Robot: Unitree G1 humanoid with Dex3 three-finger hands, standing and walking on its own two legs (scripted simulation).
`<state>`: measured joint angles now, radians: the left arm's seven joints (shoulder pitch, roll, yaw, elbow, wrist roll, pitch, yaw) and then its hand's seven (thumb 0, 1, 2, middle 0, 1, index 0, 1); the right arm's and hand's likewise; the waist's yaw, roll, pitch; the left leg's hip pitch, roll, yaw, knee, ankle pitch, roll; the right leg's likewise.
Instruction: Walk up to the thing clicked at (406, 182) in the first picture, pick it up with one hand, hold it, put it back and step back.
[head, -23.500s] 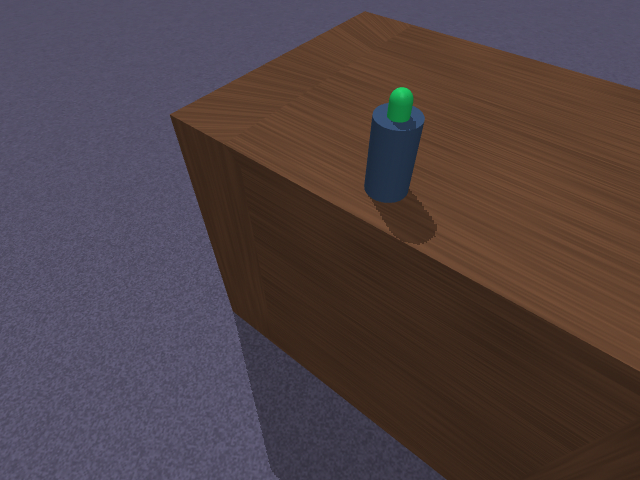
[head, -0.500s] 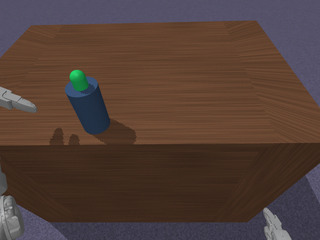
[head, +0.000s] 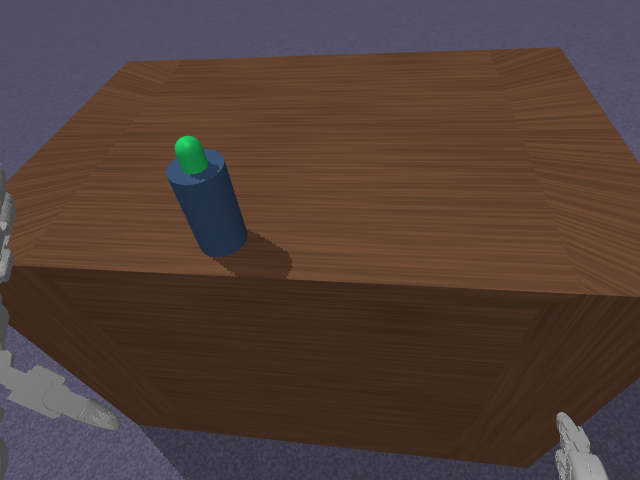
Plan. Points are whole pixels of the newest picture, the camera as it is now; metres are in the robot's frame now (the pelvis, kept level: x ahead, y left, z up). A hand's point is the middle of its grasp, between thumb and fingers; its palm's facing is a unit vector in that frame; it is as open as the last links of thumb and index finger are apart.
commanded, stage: sink last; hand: left
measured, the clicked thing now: (206, 194) +0.44 +0.21 +0.13
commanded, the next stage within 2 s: home in 0.28 s
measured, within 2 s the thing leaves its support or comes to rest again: neither
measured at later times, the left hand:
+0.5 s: hand out of the picture +0.18 +0.28 +0.23, palm faces +0.49 -0.72 -0.49, open 17.5 cm
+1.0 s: hand (175, 435) +0.17 +0.21 -0.01, palm faces +0.17 -0.95 -0.25, open 17.5 cm
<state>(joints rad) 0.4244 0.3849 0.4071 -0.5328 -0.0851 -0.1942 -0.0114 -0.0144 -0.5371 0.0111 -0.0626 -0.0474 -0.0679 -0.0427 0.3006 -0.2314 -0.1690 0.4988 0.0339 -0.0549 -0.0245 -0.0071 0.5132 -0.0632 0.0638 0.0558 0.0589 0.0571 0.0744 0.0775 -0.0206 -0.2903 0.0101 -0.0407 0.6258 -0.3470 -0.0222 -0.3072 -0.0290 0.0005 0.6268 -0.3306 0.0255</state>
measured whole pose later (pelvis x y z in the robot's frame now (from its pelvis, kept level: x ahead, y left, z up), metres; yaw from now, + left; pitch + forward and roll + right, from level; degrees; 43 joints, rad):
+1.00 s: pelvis +0.00 +0.01 +0.01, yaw +0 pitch +1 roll +0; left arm 0.46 0.20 0.11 0.09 -0.03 -0.21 0.02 -0.01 -0.54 0.06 -0.05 -0.06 -0.05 -0.06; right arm 0.22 -0.18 -0.03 0.59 0.02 -0.14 -0.05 0.01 -0.77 -0.83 0.19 0.28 0.19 0.28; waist 0.03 0.01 0.04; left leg -0.26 0.00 -0.03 0.55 -0.30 -0.01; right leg -0.28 -0.04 0.01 0.55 -0.29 0.03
